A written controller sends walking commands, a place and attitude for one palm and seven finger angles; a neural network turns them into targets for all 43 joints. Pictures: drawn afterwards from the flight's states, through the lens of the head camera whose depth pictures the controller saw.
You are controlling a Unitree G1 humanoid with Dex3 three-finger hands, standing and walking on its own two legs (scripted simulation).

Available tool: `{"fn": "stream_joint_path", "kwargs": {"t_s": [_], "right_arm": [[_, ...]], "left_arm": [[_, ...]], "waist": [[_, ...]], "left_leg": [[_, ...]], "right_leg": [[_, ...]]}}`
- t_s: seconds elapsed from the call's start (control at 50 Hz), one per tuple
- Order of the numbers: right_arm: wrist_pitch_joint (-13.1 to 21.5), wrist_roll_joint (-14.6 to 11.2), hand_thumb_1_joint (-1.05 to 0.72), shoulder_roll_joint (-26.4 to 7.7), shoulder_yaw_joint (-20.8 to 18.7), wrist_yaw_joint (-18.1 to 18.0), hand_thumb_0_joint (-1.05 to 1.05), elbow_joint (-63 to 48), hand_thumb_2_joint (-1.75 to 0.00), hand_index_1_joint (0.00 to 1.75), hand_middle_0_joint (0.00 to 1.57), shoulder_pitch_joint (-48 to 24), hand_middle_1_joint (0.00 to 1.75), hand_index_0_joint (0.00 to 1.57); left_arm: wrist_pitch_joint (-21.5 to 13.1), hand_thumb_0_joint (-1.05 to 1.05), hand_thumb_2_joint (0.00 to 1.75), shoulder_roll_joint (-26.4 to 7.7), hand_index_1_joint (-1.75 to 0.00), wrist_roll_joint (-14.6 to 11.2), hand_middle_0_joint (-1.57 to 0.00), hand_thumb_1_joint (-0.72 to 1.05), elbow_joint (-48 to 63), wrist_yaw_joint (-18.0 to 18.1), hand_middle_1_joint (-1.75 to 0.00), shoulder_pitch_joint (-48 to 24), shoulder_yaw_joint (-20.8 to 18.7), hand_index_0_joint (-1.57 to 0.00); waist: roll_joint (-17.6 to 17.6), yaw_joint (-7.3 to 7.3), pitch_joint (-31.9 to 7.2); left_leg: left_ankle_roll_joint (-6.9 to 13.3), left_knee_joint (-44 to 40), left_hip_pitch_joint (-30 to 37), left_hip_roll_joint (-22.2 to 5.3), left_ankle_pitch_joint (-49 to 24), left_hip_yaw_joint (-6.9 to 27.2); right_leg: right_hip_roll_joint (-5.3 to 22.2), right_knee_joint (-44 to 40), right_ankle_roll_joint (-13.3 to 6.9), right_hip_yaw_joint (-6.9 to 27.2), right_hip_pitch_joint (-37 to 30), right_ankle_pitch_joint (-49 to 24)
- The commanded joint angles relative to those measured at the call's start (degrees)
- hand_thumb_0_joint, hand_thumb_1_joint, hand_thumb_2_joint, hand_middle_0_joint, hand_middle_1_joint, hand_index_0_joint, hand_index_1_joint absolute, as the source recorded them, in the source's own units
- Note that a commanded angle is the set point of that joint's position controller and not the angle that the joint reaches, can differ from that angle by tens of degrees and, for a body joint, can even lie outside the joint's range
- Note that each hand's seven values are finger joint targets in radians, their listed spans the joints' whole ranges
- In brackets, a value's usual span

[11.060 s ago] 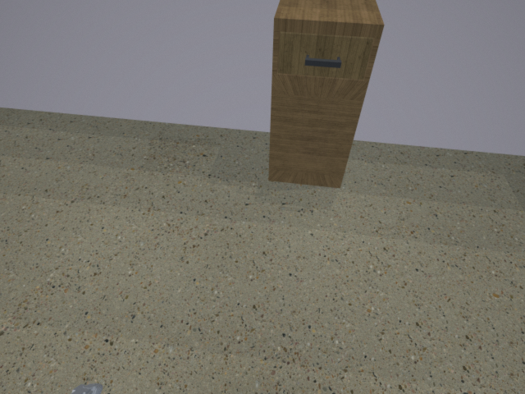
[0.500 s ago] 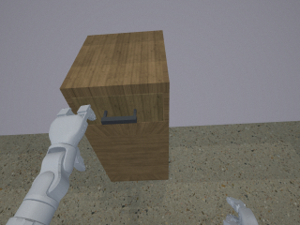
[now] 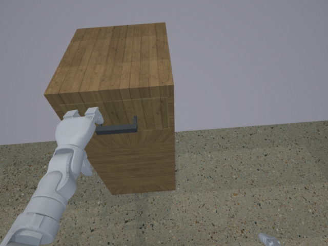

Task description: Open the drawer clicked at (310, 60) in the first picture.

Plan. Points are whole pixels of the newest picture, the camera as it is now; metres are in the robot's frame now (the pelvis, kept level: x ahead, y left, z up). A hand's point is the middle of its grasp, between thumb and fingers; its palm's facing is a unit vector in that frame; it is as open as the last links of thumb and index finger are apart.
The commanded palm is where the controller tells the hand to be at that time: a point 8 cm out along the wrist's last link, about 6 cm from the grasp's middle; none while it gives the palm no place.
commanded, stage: move the hooked fingers above the handle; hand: left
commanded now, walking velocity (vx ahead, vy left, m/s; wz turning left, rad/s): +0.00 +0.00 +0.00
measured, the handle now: (117, 124) +0.50 +0.21 -0.05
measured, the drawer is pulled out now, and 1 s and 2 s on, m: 0.00 0.00 0.00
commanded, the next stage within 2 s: lower the fingers behind the handle in 1.58 s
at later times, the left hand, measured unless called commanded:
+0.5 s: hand (103, 128) +0.42 +0.21 +0.03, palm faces +0.01 -0.06 -1.00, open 13.8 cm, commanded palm +0.40 +0.22 +0.08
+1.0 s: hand (111, 123) +0.46 +0.20 +0.01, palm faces +0.00 -0.04 -1.00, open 13.6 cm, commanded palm +0.44 +0.20 +0.07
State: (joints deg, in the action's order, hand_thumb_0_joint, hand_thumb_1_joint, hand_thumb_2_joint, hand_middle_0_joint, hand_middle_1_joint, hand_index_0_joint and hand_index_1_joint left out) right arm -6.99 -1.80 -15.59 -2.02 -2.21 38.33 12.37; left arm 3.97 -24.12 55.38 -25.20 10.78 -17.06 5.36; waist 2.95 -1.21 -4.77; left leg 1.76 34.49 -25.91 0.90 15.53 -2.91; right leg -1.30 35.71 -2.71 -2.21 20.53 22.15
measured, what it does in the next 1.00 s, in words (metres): stands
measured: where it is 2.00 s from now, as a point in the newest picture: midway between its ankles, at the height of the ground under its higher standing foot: outside the picture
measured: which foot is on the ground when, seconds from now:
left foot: down 0.00-1.00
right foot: down 0.00-1.00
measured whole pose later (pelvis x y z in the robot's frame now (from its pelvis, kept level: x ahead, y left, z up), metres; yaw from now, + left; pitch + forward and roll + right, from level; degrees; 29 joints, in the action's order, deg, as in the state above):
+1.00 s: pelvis +0.00 +0.01 -0.02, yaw -1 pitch +16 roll -1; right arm -7.1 -0.8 -14.7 -3.7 0.3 42.0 20.2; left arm 6.8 -19.5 59.9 -58.5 22.7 -42.1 5.6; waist 2.8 5.2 -9.2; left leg 2.7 42.6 -40.2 0.1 18.4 -3.3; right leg -1.8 42.1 -1.9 -1.9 34.1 23.9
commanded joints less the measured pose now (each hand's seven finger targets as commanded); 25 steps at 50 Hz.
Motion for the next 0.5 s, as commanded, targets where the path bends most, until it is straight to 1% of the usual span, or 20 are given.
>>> {"fn": "stream_joint_path", "kwargs": {"t_s": [0.0,0.02,0.04,0.06,0.1,0.12,0.14,0.16,0.2,0.24,0.26,0.28,0.3,0.32,0.34,0.38,0.4,0.44,0.46,0.48], "right_arm": [[2.18,-0.10,-0.90,-5.92,-2.78,-0.35,0.00,-7.12,-0.90,0.30,0.20,-2.97,0.30,0.20],[2.04,-0.07,-0.90,-6.05,-2.83,-0.34,0.00,-6.91,-0.90,0.30,0.20,-2.71,0.30,0.20],[2.19,-0.12,-0.90,-6.14,-3.00,-0.31,0.00,-6.72,-0.90,0.30,0.20,-2.34,0.30,0.20],[2.13,-0.05,-0.90,-6.10,-3.13,-0.25,0.00,-6.57,-0.90,0.30,0.20,-2.04,0.30,0.20],[1.86,-0.17,-0.90,-6.09,-3.07,-0.09,0.00,-6.51,-0.90,0.30,0.20,-1.80,0.30,0.20],[1.73,-0.13,-0.90,-6.26,-3.15,-0.06,0.00,-6.30,-0.90,0.30,0.20,-1.59,0.30,0.20],[1.71,-0.16,-0.90,-6.29,-3.26,-0.03,0.00,-6.36,-0.90,0.30,0.20,-1.36,0.30,0.20],[1.61,-0.19,-0.90,-5.96,-3.28,0.01,0.00,-6.41,-0.90,0.30,0.20,-1.41,0.30,0.20],[1.38,-0.23,-0.90,-6.21,-3.16,0.09,0.00,-6.09,-0.90,0.30,0.20,-0.61,0.30,0.20],[1.17,-0.29,-0.90,-6.42,-2.98,-0.13,0.00,-5.76,-0.90,0.30,0.20,-0.09,0.30,0.20],[1.06,-0.31,-0.90,-6.36,-3.00,-0.23,0.00,-5.76,-0.90,0.30,0.20,0.17,0.30,0.20],[1.03,-0.19,-0.90,-6.31,-2.96,-0.24,0.00,-5.77,-0.90,0.30,0.20,0.51,0.30,0.20],[1.11,-0.12,-0.90,-6.13,-3.22,-0.18,0.00,-5.71,-0.90,0.30,0.20,1.08,0.30,0.20],[1.04,0.07,-0.90,-6.27,-3.39,-0.12,0.00,-5.63,-0.90,0.30,0.20,1.52,0.30,0.20],[1.07,0.07,-0.90,-6.01,-3.49,-0.06,0.00,-5.57,-0.90,0.30,0.20,2.05,0.30,0.20],[0.97,0.21,-0.90,-5.87,-3.73,0.38,0.00,-5.36,-0.90,0.30,0.20,2.70,0.30,0.20],[0.86,0.25,-0.90,-5.90,-3.74,0.60,0.00,-5.13,-0.90,0.30,0.20,3.04,0.30,0.20],[0.72,0.20,-0.90,-6.13,-3.70,1.00,0.00,-5.01,-0.90,0.30,0.20,3.56,0.30,0.20],[0.63,0.24,-0.90,-6.22,-3.76,0.99,0.00,-4.98,-0.90,0.30,0.20,3.77,0.30,0.20],[0.51,0.22,-0.90,-6.43,-3.63,0.94,0.00,-4.87,-0.90,0.30,0.20,3.87,0.30,0.20]], "left_arm": [[-0.71,0.00,0.30,-12.19,-1.20,1.05,-0.30,-0.50,9.89,4.37,-1.20,-21.46,-6.38,-0.30],[-0.37,0.00,0.30,-11.86,-1.20,1.20,-0.30,-0.50,8.56,4.75,-1.20,-22.22,-6.14,-0.30],[-0.38,0.00,0.30,-11.93,-1.20,1.22,-0.30,-0.50,8.59,5.22,-1.20,-23.72,-6.06,-0.30],[-0.11,0.00,0.30,-12.64,-1.20,1.43,-0.30,-0.50,7.44,5.62,-1.20,-22.93,-6.96,-0.30],[0.70,0.00,0.30,-10.85,-1.20,1.54,-0.30,-0.50,5.84,5.80,-1.20,-23.63,-5.27,-0.30],[1.03,0.00,0.30,-11.08,-1.20,1.65,-0.30,-0.50,4.91,5.84,-1.20,-24.61,-5.41,-0.30],[1.00,0.00,0.30,-11.20,-1.20,1.88,-0.30,-0.50,5.47,5.99,-1.20,-26.00,-5.11,-0.30],[1.46,0.00,0.30,-9.33,-1.20,1.92,-0.30,-0.50,3.94,5.95,-1.20,-25.16,-3.67,-0.30],[1.93,0.00,0.30,-8.86,-1.20,1.97,-0.30,-0.50,1.86,5.89,-1.20,-26.93,-3.06,-0.30],[2.05,0.00,0.30,-9.71,-1.20,2.20,-0.30,-0.50,-1.38,5.67,-1.20,-29.49,-3.40,-0.30],[1.84,0.00,0.30,-10.34,-1.20,2.40,-0.30,-0.50,-2.46,5.74,-1.20,-30.52,-3.85,-0.30],[1.54,0.00,0.30,-9.61,-1.20,2.75,-0.30,-0.50,-2.77,5.86,-1.20,-32.63,-2.93,-0.30],[1.05,0.00,0.30,-8.44,-1.20,2.80,-0.30,-0.50,-2.44,6.07,-1.20,-34.17,-2.03,-0.30],[0.33,0.00,0.30,-10.18,-1.20,2.96,-0.30,-0.50,-1.96,6.46,-1.20,-35.37,-3.56,-0.30],[0.04,0.00,0.30,-8.92,-1.20,3.30,-0.30,-0.50,-2.81,6.84,-1.20,-35.49,-2.67,-0.30],[-0.16,0.00,0.30,-7.92,-1.20,3.65,-0.30,-0.50,-4.81,7.72,-1.20,-34.44,-2.81,-0.30],[0.07,0.00,0.30,-6.87,-1.20,3.61,-0.30,-0.50,-5.98,8.15,-1.20,-34.86,-2.12,-0.30],[0.82,0.00,0.30,-6.97,-1.20,3.51,-0.30,-0.50,-8.90,8.87,-1.20,-35.06,-2.60,-0.30],[1.34,0.00,0.30,-7.42,-1.20,3.59,-0.30,-0.50,-10.37,9.21,-1.20,-34.65,-3.23,-0.30],[1.75,0.00,0.30,-8.51,-1.20,3.81,-0.30,-0.50,-10.90,9.57,-1.20,-36.00,-3.71,-0.30]], "waist": [[-2.42,0.26,-17.23],[-3.30,0.58,-17.05],[-2.64,0.76,-17.39],[-2.91,0.39,-18.30],[-3.11,0.92,-18.15],[-3.66,1.26,-18.15],[-2.16,1.15,-19.21],[-2.28,1.38,-18.73],[-3.26,1.96,-18.09],[-4.34,2.71,-16.71],[-3.90,2.51,-16.45],[-3.55,2.75,-17.77],[-2.12,3.10,-18.58],[-1.85,2.82,-20.55],[-1.33,2.97,-21.74],[-0.44,2.75,-21.12],[-1.75,3.09,-20.97],[-3.07,3.11,-20.02],[-4.43,3.00,-20.17],[-4.25,3.18,-20.25]], "left_leg": [[1.42,0.09,11.14,1.59,-18.50,1.49],[1.40,0.07,10.65,1.55,-18.21,1.72],[1.53,0.40,11.06,1.37,-18.46,1.49],[1.51,0.65,10.91,1.43,-19.04,1.36],[1.35,0.90,10.48,1.47,-19.73,1.46],[1.36,0.83,10.30,1.32,-19.71,1.50],[1.37,1.04,10.89,1.31,-19.89,1.38],[1.43,1.21,11.11,1.35,-19.95,1.36],[1.38,1.23,10.52,1.21,-19.49,1.58],[1.49,1.19,9.50,1.11,-17.60,1.61],[1.41,1.14,9.11,1.09,-16.98,1.61],[1.41,1.34,9.36,1.16,-17.17,1.70],[1.44,1.67,10.46,0.99,-17.93,1.64],[1.35,1.95,10.93,0.90,-18.89,1.88],[1.42,2.45,11.70,0.94,-19.81,2.05],[1.05,2.96,11.83,0.60,-22.00,2.14],[1.02,3.13,11.37,0.47,-21.90,2.15],[1.10,2.96,9.70,0.47,-20.72,2.13],[1.17,3.03,8.66,0.56,-20.05,1.78],[1.18,3.03,7.99,0.58,-19.83,1.63]], "right_leg": [[-0.39,-3.42,0.86,3.23,-1.65,-26.04],[-0.59,-3.33,0.79,3.00,-1.34,-24.94],[-0.48,-3.27,0.88,3.13,-0.80,-25.65],[-0.51,-2.98,0.89,3.27,-1.41,-26.56],[-0.62,-2.55,0.83,2.80,-0.82,-27.28],[-0.69,-2.64,0.80,2.76,-0.84,-26.71],[-0.68,-2.38,0.79,2.92,-0.56,-26.82],[-0.75,-2.48,0.79,2.76,0.08,-26.79],[-0.86,-2.39,0.80,2.44,0.92,-26.02],[-0.82,-2.76,0.93,2.42,2.00,-24.05],[-0.86,-2.64,0.80,2.39,2.44,-23.06],[-0.83,-2.32,0.78,2.39,2.60,-22.92],[-0.83,-2.19,0.68,2.28,3.32,-23.20],[-0.93,-1.80,0.49,2.41,2.70,-23.28],[-1.04,-1.35,0.54,2.36,3.36,-23.92],[-1.31,-0.61,0.31,1.77,4.77,-24.61],[-1.34,-0.46,0.38,1.64,5.15,-24.50],[-1.45,-0.61,0.43,1.58,5.27,-23.88],[-1.39,-0.62,0.53,1.65,4.59,-24.07],[-1.29,-0.61,0.60,1.88,4.38,-24.61]]}}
